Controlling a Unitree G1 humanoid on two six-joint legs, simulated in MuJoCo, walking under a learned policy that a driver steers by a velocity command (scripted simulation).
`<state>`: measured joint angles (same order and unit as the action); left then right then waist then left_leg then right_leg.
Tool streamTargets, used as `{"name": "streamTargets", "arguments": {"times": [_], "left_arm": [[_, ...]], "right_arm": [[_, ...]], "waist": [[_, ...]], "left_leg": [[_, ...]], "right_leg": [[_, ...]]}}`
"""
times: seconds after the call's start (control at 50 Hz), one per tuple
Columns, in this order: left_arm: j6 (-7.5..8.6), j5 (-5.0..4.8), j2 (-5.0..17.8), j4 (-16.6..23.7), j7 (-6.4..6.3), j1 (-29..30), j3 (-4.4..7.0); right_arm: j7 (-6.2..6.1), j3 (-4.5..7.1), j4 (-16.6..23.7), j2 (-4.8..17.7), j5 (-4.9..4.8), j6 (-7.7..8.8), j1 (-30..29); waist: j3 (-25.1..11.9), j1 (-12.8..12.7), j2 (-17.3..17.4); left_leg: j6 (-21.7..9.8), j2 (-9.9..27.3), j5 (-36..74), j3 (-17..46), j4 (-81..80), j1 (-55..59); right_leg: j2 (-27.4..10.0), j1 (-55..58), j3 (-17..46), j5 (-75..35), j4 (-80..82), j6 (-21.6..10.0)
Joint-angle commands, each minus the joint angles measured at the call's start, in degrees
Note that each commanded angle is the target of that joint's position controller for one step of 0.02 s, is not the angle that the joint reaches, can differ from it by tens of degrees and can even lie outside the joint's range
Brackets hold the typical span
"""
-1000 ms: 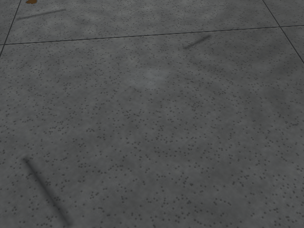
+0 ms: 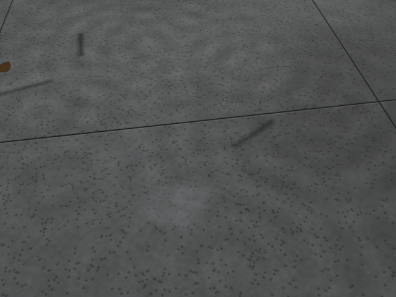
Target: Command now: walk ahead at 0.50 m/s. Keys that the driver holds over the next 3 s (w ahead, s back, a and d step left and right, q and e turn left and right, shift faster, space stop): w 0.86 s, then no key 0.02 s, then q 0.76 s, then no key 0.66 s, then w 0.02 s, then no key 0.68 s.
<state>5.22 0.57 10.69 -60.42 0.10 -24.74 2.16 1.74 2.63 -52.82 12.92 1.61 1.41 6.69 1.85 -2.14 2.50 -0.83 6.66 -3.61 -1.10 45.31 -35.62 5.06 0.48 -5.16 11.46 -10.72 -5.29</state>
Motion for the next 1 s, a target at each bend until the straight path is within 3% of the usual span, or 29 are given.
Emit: {"name": "streamTargets", "arguments": {"times": [0.02,0.08,0.12,0.16,0.18,0.2,0.22,0.24,0.26,0.28,0.3,0.32,0.34,0.38,0.44,0.54,0.64,0.7,0.72,0.74,0.76,0.78,0.8,0.82,0.84,0.88,0.9,0.94,1.0], "left_arm": [[0.67,0.13,7.5,1.3,-0.37,-2.91,1.12],[0.35,0.64,7.71,0.11,-0.84,-4.85,1.15],[0.16,0.92,8.34,-0.28,-1.2,-4.21,1.37],[0.03,1.04,9.28,-0.23,-1.38,-2.15,1.65],[-0.2,0.8,9.32,-0.14,-1.24,-1.02,1.63],[-0.14,0.33,8.17,0.9,-1.07,-0.63,1.15],[-0.11,-2.04,2.71,2.65,-0.35,-6.09,0.0],[-0.18,-0.55,6.83,1.95,-0.38,-4.6,1.32],[-0.34,-0.03,7.67,3.36,-0.33,0.29,1.84],[-0.04,0.14,6.73,4.04,-0.03,3.3,1.6],[-0.35,0.4,5.52,3.97,0.12,4.08,1.6],[-1.11,1.27,4.77,3.82,0.37,3.28,1.5],[-1.84,1.59,3.82,3.35,0.76,2.37,1.38],[-2.69,1.72,3.52,4.02,1.19,3.85,1.42],[-3.3,1.58,4.15,6.71,1.45,11.36,1.42],[-2.98,0.81,3.28,10.44,1.66,22.06,0.6],[-2.41,0.71,4.06,13.04,1.44,27.9,0.45],[-1.61,0.7,5.23,12.61,1.03,24.1,1.08],[-1.24,0.79,6.05,10.76,0.63,18.23,1.64],[-0.64,1.3,7.32,7.35,0.11,8.28,2.45],[-0.18,2.77,11.95,5.16,-0.58,-2.45,3.78],[-0.57,2.76,17.2,4.62,-0.35,-4.61,5.1],[-1.35,0.69,14.11,5.58,0.06,1.09,4.51],[-1.32,0.23,10.75,6.71,0.19,7.45,3.5],[-0.9,0.47,7.54,6.84,0.39,10.11,2.62],[-0.13,0.13,4.42,5.57,-0.09,10.85,1.51],[0.46,0.25,4.16,4.86,-0.28,9.34,1.28],[1.46,0.29,5.7,3.79,-0.45,6.99,1.36],[1.34,0.44,6.5,3.97,-0.79,6.81,1.15]], "right_arm": [[-0.04,-0.23,4.63,1.78,-0.29,0.74,-6.81],[-0.2,-0.21,6.13,2.4,-0.28,1.15,-9.9],[-0.33,0.04,6.53,2.99,-0.29,1.61,-9.41],[-0.91,0.79,4.69,4.09,-0.23,2.21,-2.73],[-1.38,1.46,1.66,4.89,0.06,2.72,6.13],[-2.01,2.62,-1.35,8.03,1.24,3.3,16.7],[-2.26,4.39,-2.0,14.74,2.28,3.28,23.37],[-1.61,4.18,-1.86,13.41,0.07,2.4,19.55],[-1.47,3.44,-0.84,10.79,-0.92,2.19,12.54],[-1.21,2.35,-0.21,6.67,-0.91,2.52,8.68],[-1.28,1.71,-0.5,4.6,-0.81,2.9,7.17],[-1.53,1.14,-1.32,2.94,-1.02,3.26,6.97],[-1.65,0.89,-1.99,2.5,-0.91,3.68,8.0],[-1.76,1.11,-3.39,3.99,-1.0,4.47,11.26],[-1.79,1.18,-4.36,5.08,-1.05,4.64,14.36],[-1.88,0.74,-5.63,4.73,-1.0,4.52,18.99],[-2.58,0.8,-7.53,5.15,-0.36,4.16,22.89],[-3.05,1.19,-7.67,6.29,0.01,3.92,20.84],[-3.03,1.33,-7.67,6.75,0.03,3.78,20.02],[-2.87,1.18,-7.42,6.44,-0.26,3.58,19.06],[-2.63,0.51,-5.52,4.59,-0.88,3.67,18.96],[-1.87,-0.28,-4.89,-0.8,-2.96,3.63,25.99],[-2.14,1.2,-5.12,5.12,-1.33,3.34,20.95],[-1.86,1.43,-3.51,5.04,-1.21,3.6,16.2],[-1.71,1.24,-3.23,3.96,-1.16,3.82,14.24],[-1.34,1.07,-3.85,1.97,0.25,2.48,15.38],[-1.25,1.0,-4.5,0.93,0.28,1.72,16.66],[-1.38,1.1,-4.83,0.32,0.17,0.6,17.16],[-1.5,1.04,-2.89,0.78,-0.05,-0.21,11.88]], "waist": [[4.01,-0.51,-5.88],[4.72,-1.16,-6.17],[4.54,-0.16,-6.37],[1.18,3.22,-6.93],[-3.23,7.09,-5.45],[-9.53,10.68,-2.87],[-17.8,9.56,9.72],[-17.85,8.37,6.25],[-8.33,5.47,2.62],[-3.27,4.42,-0.44],[-0.51,2.72,-0.33],[0.56,1.12,0.94],[0.18,0.46,1.36],[0.28,0.05,0.87],[2.54,1.08,0.48],[3.88,3.78,0.8],[4.73,5.26,1.33],[2.9,2.47,1.88],[-0.11,-0.04,1.87],[-5.26,-4.18,-0.13],[-12.65,-7.44,-5.24],[-18.85,-3.98,-18.9],[-14.58,-3.04,-8.03],[-6.44,-0.95,-6.1],[-2.8,0.37,-3.75],[-0.15,3.47,-5.34],[-0.44,4.03,-5.21],[-0.51,5.15,-4.79],[0.3,5.02,-6.81]], "left_leg": [[-0.22,-1.76,3.39,-2.59,-6.31,-0.87],[-1.75,-2.73,1.33,-2.94,-10.14,-1.21],[-3.39,-3.73,-2.32,-3.21,-12.38,0.98],[-5.53,-6.95,-6.39,-4.65,-14.92,11.07],[-6.91,-8.71,-4.26,-5.68,-18.73,21.55],[-9.4,-2.75,-5.26,0.87,-19.14,37.06],[-16.7,14.99,-12.07,28.14,-23.28,54.24],[-17.89,16.84,-12.07,39.65,-29.95,51.97],[-16.1,14.73,-14.79,29.82,-30.3,43.67],[-14.48,12.25,-11.95,23.42,-32.75,35.89],[-12.22,9.36,-9.1,18.21,-34.55,30.88],[-10.6,7.03,-5.74,14.22,-35.78,27.06],[-10.24,6.04,-3.11,11.85,-36.33,25.76],[-10.93,5.32,2.09,9.4,-37.18,25.72],[-11.26,4.6,2.7,7.31,-39.43,27.46],[-10.33,3.16,9.22,3.86,-39.41,31.59],[-10.54,5.73,16.93,3.25,-36.31,40.38],[-9.14,6.6,31.99,1.84,-29.21,42.68],[-8.4,5.9,38.63,1.03,-22.32,42.28],[-7.18,3.46,37.2,-1.11,-11.09,38.23],[-5.92,0.53,19.02,-3.1,5.96,26.15],[-3.57,-11.22,-24.94,-4.09,26.64,5.6],[-4.76,-8.28,-24.46,4.54,30.38,0.64],[-5.01,-5.62,-18.76,4.37,28.94,-0.96],[-4.88,-3.71,-14.98,4.12,25.82,0.89],[-3.48,-1.9,-12.83,3.42,20.88,6.47],[-2.73,-2.57,-13.32,3.13,20.3,8.63],[-1.7,-3.79,-12.81,2.69,18.72,8.95],[-1.16,-3.81,-6.97,1.19,11.81,6.48]], "right_leg": [[-15.45,-1.18,7.61,-19.33,4.33,-5.95],[-17.26,4.17,7.46,-24.17,2.09,-6.17],[-18.36,6.69,7.06,-30.29,-0.82,-5.67],[-17.96,6.57,5.52,-44.99,-9.34,-4.25],[-16.03,4.51,3.71,-47.37,-19.36,-3.17],[-13.61,-5.51,2.22,-35.67,-33.23,-2.02],[-4.05,-25.89,-1.52,-3.85,-56.39,1.09],[-1.37,-32.91,6.76,17.36,-64.17,0.25],[-5.3,-36.37,8.34,12.87,-65.13,-0.29],[-7.46,-35.59,8.19,8.52,-61.95,-0.29],[-9.14,-33.43,7.85,6.22,-58.3,-0.11],[-10.18,-30.55,7.65,5.0,-55.42,0.58],[-10.28,-28.67,7.17,4.23,-54.31,1.16],[-10.56,-29.86,5.98,2.39,-52.49,2.19],[-11.97,-36.07,4.7,-3.23,-46.46,3.82],[-10.74,-36.89,2.14,-10.67,-31.55,4.65],[-8.88,-36.91,1.11,-9.03,-23.89,2.44],[-6.1,-29.3,0.01,-2.71,-20.35,-0.34],[-4.11,-22.11,-0.81,-1.6,-18.59,-1.52],[-3.43,-9.69,-0.97,-4.22,-15.23,-3.09],[-15.09,5.93,11.82,-0.45,-14.78,-6.26],[-30.38,19.48,40.6,3.02,-7.39,-14.67],[-27.17,14.26,40.92,7.31,-4.66,-12.56],[-25.36,5.84,31.49,6.24,-3.71,-10.7],[-22.82,-0.66,25.78,0.53,-1.56,-9.09],[-18.71,-8.25,16.92,-11.58,0.16,-6.23],[-18.78,-9.41,13.85,-21.64,-0.42,-6.15],[-18.49,-10.04,8.1,-37.72,-1.88,-6.02],[-16.99,-9.99,1.9,-42.96,-2.35,-4.5]]}}
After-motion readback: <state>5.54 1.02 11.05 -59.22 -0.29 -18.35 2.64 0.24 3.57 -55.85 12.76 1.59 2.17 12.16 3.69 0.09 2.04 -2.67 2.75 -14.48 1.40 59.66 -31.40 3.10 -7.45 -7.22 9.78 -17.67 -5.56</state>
